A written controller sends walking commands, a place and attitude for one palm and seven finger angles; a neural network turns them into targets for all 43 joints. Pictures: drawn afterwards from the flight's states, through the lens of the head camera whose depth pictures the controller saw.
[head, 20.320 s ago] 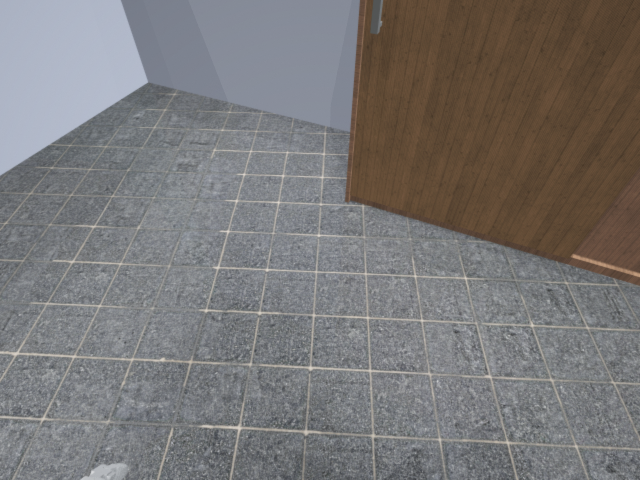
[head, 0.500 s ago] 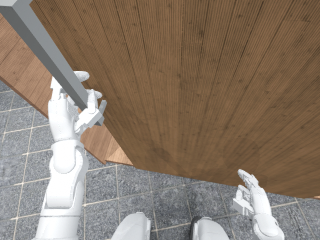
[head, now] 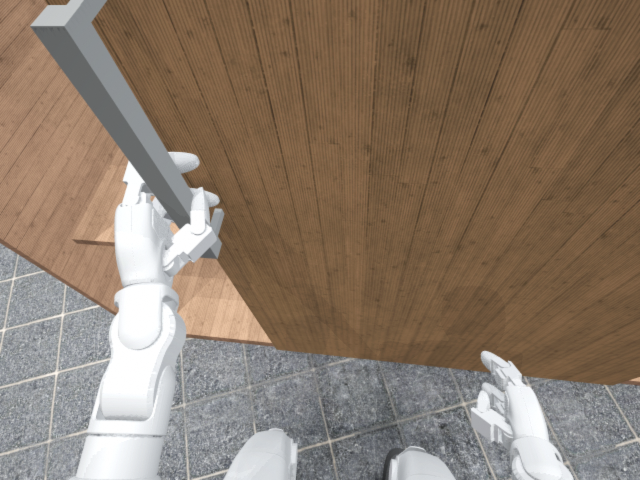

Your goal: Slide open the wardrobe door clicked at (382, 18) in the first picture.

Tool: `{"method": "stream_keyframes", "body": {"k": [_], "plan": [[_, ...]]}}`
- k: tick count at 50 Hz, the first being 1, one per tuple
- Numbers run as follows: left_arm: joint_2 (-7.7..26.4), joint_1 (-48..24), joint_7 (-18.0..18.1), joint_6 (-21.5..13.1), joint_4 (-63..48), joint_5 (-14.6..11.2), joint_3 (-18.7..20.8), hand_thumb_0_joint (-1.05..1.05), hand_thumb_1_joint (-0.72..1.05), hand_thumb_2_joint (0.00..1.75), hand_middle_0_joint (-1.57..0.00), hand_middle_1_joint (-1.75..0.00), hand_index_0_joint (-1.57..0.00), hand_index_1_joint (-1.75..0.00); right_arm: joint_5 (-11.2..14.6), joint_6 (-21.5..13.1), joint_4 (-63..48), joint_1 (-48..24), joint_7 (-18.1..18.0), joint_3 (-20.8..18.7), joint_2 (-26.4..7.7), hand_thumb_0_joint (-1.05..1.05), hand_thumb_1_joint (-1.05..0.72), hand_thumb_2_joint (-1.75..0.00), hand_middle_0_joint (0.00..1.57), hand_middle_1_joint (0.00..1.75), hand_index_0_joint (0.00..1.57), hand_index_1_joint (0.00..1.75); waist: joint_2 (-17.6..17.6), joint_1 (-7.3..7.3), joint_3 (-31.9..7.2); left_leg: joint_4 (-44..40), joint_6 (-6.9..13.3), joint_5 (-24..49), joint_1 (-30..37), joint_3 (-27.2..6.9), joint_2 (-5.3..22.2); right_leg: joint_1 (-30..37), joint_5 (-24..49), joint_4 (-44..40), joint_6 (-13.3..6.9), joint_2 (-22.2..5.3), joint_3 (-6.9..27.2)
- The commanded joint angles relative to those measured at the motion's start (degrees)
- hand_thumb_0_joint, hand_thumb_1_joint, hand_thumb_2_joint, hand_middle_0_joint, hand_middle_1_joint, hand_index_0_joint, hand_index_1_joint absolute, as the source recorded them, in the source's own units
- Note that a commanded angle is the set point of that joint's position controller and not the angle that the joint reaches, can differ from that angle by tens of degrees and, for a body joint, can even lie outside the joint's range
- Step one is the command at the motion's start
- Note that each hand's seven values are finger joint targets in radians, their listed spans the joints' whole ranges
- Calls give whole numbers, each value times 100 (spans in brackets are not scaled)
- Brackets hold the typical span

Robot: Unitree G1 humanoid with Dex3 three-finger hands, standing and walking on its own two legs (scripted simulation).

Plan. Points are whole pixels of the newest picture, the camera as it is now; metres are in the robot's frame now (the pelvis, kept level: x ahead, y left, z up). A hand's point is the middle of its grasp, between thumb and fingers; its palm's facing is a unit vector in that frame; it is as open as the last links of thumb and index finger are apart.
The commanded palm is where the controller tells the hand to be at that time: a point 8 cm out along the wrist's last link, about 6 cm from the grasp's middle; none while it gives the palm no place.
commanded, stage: step sideways, sliding the door along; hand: left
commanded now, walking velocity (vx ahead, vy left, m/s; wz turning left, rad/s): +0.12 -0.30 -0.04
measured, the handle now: (168, 156) +0.39 +0.19 +0.18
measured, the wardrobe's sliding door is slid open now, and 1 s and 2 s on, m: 0.40 0.44 0.44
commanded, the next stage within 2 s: stop walking and hold the door there in 1.08 s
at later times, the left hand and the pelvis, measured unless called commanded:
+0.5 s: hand (249, 221) +0.35 +0.11 +0.13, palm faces +0.56 -0.82 -0.09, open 6.9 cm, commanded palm +0.30 +0.08 +0.13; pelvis -0.01 -0.17 +0.00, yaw +3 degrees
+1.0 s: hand (254, 216) +0.35 +0.11 +0.12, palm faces +0.74 -0.66 -0.13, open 7.3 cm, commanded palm +0.31 +0.05 +0.12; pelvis +0.05 -0.24 +0.00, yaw +4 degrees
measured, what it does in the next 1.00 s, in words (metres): steps to the right: left foot, then right foot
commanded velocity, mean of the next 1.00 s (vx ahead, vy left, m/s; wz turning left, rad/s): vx -0.05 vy -0.23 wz -0.04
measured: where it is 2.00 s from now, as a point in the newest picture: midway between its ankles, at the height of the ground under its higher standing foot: outside the picture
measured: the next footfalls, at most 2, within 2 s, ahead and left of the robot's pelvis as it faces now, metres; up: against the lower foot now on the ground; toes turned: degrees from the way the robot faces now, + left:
left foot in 0.08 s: +0.03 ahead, +0.11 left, +0.00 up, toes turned +9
right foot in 0.38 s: +0.03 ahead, -0.31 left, +0.00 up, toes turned -5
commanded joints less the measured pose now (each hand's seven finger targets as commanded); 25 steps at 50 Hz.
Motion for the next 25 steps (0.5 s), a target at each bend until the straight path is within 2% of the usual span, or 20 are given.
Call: {"method": "stream_keyframes", "body": {"k": [1,2,3,4,5,6,8,11,13,14,16,17,18,19,20,21,22,23,24,25], "plan": [[768,-1813,-421,-985,-2014,250,-550,0,90,90,-45,-140,-45,-140,-58,-51,-728,31,-132,-85,-197,0,-90,-90,20,30,20,30,-1511,-453,-3253,-2196,43,1590,1053,435,-106,1769,4555,282,-607,-960,731],[794,-2018,-469,-1012,-2081,221,-577,0,90,90,-45,-140,-45,-140,-81,21,-782,110,-176,-166,-278,0,-90,-90,20,30,20,30,-1215,-574,-3321,-2772,207,2933,2338,204,307,612,3321,728,-325,-768,582],[591,-2095,-556,-991,-2199,137,-750,0,90,90,-45,-140,-45,-140,-135,12,-920,60,-166,-282,-587,0,-90,-90,20,30,20,30,246,-524,-3211,-3057,946,5361,3372,-1546,1985,-1124,233,1608,168,-138,273],[544,-2054,-592,-940,-1898,217,-830,0,90,90,-45,-140,-45,-140,-91,87,-996,-38,-58,-266,-692,0,-90,-90,20,30,20,30,916,-322,-3194,-3268,1546,6481,3447,-2589,3082,-1488,-1957,2725,272,21,604],[535,-2161,-652,-905,-1761,290,-763,0,90,90,-45,-140,-45,-140,-93,65,-974,-171,57,-203,-616,0,-90,-90,20,30,20,30,492,-374,-3070,-3354,1676,5092,2887,-2402,3043,-1492,-1625,3451,218,11,1014],[494,-2660,-703,-912,-2122,267,-917,0,90,90,-45,-140,-45,-140,-126,65,-984,-241,83,-206,-605,0,-90,-90,20,30,20,30,896,-442,-2596,-3372,1720,4808,2481,-2244,3002,-1813,-1382,3595,263,-232,1080],[376,-2799,-698,-777,-1856,257,-1084,0,90,90,-45,-140,-45,-140,-59,83,-830,-180,139,-202,-642,0,-90,-90,20,30,20,30,1073,-327,-2234,-3288,1431,4509,2409,-1039,2454,-1889,-852,3360,321,-360,819],[-269,-2886,-720,-587,-1551,177,-1664,0,90,90,-45,-140,-45,-140,10,27,-943,121,114,-240,-661,0,-90,-90,20,30,20,30,1158,-353,-2508,-3057,998,4988,2328,84,1825,-773,-728,2035,314,-157,217],[-288,-3092,-681,-553,-1369,133,-1676,0,90,90,-45,-140,-45,-140,55,-47,-1002,251,119,-250,-649,0,-90,-90,20,30,20,30,1376,-438,-2565,-2875,861,5271,2337,320,1650,-176,-727,1175,318,49,-153],[-137,-3093,-635,-532,-1273,128,-1539,0,90,90,-45,-140,-45,-140,87,-97,-993,327,116,-255,-690,0,-90,-90,20,30,20,30,1298,-483,-2545,-2775,792,5405,2425,383,1573,-41,-605,900,343,177,-298],[70,-3160,-580,-589,-1170,112,-1305,0,90,90,-45,-140,-45,-140,96,-171,-973,339,155,-262,-649,0,-90,-90,20,30,20,30,1449,-457,-2712,-2252,641,5690,2640,312,1397,384,-400,-40,347,385,-480],[221,-3157,-556,-618,-1113,124,-1157,0,90,90,-45,-140,-45,-140,133,-207,-953,325,171,-249,-612,0,-90,-90,20,30,20,30,1310,-422,-2782,-1970,523,5484,2572,327,1221,746,104,-586,352,430,-523],[402,-3217,-532,-661,-1112,151,-1025,0,90,90,-45,-140,-45,-140,171,-240,-954,284,177,-213,-554,0,-90,-90,20,30,20,30,923,-380,-2831,-1594,564,5013,2302,353,947,1200,1025,-1198,337,288,-411],[780,-3173,-454,-661,-1027,209,-785,0,90,90,-45,-140,-45,-140,196,-255,-876,309,164,-184,-495,0,-90,-90,20,30,20,30,394,-431,-2887,-1251,633,4233,1775,535,607,1711,2502,-1256,194,-134,-37],[970,-3224,-414,-740,-1044,228,-693,0,90,90,-45,-140,-45,-140,172,-247,-889,179,135,-114,-281,0,-90,-90,20,30,20,30,-308,-453,-2862,-700,370,2626,824,637,303,2190,4211,-1010,-39,-846,474],[1407,-2932,-354,-709,-916,162,-205,0,90,90,-45,-140,-45,-140,165,-190,-806,221,56,-245,-408,0,-90,-90,20,30,20,30,-2103,-198,-3069,286,31,429,-272,581,-142,2832,5694,-472,-543,-1335,1201],[1484,-2928,-353,-732,-871,174,-150,0,90,90,-45,-140,-45,-140,99,-157,-740,84,-17,-271,-486,0,-90,-90,20,30,20,30,-2576,-74,-3099,1009,137,-477,-624,306,-232,2884,6108,-335,-777,-1525,1469],[1256,-3114,-329,-777,-1134,159,-256,0,90,90,-45,-140,-45,-140,103,-162,-647,60,-69,-186,-348,0,-90,-90,20,30,20,30,-1980,-155,-3010,696,174,-589,-824,195,-176,3045,6175,-121,-895,-1599,1332],[1191,-3275,-244,-798,-1213,116,-226,0,90,90,-45,-140,-45,-140,94,-173,-508,34,-83,-82,-331,0,-90,-90,20,30,20,30,-1305,-359,-2922,-515,204,-85,-617,167,-66,2982,5984,235,-785,-1500,986],[1067,-3254,-249,-847,-1276,56,-308,0,90,90,-45,-140,-45,-140,108,-116,-511,141,-93,-57,-329,0,-90,-90,20,30,20,30,-1030,-484,-2994,-1940,213,1104,309,292,65,2440,5341,711,-553,-1212,589]]}}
